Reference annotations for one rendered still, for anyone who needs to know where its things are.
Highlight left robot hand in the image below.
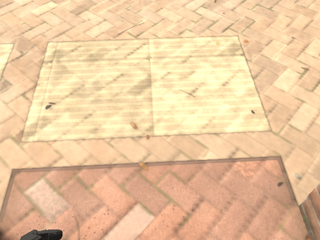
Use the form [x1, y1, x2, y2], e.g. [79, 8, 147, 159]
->
[20, 229, 63, 240]

